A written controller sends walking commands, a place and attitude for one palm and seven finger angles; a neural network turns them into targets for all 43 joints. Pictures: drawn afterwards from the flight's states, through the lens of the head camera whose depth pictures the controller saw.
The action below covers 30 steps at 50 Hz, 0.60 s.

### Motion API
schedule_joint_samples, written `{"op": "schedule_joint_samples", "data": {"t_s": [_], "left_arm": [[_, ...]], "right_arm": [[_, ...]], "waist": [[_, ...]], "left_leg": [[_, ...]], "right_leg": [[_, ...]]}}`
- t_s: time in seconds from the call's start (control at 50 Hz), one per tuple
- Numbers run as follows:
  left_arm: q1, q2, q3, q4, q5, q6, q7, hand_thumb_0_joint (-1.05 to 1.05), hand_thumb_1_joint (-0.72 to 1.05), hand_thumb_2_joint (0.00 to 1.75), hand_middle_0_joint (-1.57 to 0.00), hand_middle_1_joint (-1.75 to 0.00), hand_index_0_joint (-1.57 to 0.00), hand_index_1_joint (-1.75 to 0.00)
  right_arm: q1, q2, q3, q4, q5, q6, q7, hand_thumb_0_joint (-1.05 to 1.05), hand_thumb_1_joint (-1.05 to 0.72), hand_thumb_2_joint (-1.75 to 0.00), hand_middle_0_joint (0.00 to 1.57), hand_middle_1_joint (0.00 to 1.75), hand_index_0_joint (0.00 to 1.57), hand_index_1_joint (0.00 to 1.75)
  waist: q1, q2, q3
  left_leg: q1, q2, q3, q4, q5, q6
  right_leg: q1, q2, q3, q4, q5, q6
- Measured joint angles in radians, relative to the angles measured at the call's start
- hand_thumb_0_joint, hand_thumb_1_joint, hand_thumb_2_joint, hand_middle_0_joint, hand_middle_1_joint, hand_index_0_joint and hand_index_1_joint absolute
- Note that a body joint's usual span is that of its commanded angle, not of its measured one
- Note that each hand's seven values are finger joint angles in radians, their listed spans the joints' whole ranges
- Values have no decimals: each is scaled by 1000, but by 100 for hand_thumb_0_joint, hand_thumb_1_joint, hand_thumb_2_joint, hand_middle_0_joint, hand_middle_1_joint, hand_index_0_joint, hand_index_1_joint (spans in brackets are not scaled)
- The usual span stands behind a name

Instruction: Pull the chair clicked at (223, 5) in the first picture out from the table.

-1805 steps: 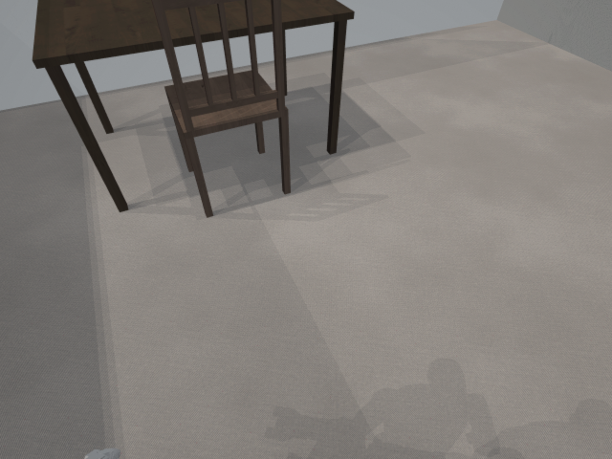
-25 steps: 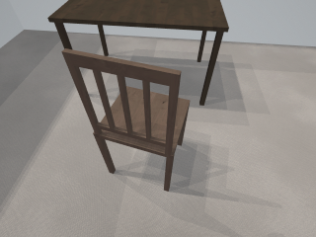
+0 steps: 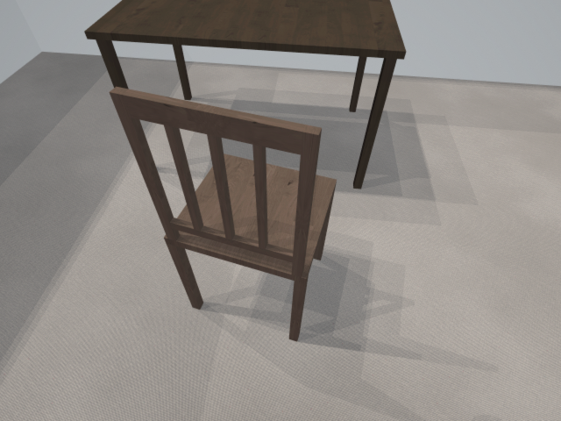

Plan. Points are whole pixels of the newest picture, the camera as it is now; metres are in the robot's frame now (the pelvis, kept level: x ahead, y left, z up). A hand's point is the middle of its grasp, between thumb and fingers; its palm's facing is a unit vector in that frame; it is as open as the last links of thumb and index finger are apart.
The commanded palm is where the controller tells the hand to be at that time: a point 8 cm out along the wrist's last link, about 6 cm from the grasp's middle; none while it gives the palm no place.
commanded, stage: look to check the result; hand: left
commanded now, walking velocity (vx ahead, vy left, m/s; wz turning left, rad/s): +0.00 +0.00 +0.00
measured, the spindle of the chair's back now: (223, 192) +0.58 +0.16 -0.07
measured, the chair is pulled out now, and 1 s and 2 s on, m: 0.58 0.58 0.58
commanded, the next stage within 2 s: stand and wait in 0.12 s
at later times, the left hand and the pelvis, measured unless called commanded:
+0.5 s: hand out of the picture +0.01 +0.19 -0.17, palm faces +0.01 -0.98 -0.22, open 7.4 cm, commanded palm none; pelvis +0.00 +0.00 +0.00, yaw +0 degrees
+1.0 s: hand out of the picture +0.04 +0.21 -0.17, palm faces +0.00 -0.96 -0.27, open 7.4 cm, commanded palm none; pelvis -0.01 +0.00 +0.00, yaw +0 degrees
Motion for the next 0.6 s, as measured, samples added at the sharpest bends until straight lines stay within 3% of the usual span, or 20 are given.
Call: {"op": "schedule_joint_samples", "data": {"t_s": [0.6], "left_arm": [[-43, 44, 7, -4, 3, 1, -9, 0, 90, 90, -20, -30, -20, -30]], "right_arm": [[-35, -43, -2, -2, -2, 0, 5, 0, -90, -90, 20, 30, 20, 30]], "waist": [[0, 2, 9]], "left_leg": [[3, -1, -2, -23, 20, -1]], "right_leg": [[1, -1, -2, -19, 16, 0]]}}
